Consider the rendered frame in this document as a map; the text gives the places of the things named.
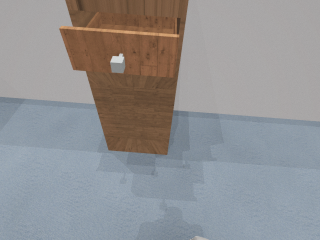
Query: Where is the cabinet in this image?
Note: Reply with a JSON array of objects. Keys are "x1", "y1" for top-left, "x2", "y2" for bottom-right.
[{"x1": 65, "y1": 0, "x2": 189, "y2": 155}]

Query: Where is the drawer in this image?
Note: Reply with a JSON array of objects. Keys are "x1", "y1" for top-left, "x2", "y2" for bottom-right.
[{"x1": 59, "y1": 12, "x2": 179, "y2": 78}]

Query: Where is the handle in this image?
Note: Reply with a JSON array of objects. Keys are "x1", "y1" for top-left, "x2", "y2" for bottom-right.
[{"x1": 110, "y1": 53, "x2": 126, "y2": 73}]

